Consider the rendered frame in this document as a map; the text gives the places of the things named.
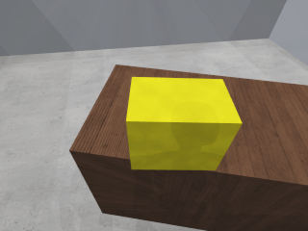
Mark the pedestal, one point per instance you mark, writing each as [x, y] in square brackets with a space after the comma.
[261, 183]

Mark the carton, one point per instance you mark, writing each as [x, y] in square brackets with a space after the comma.
[179, 123]

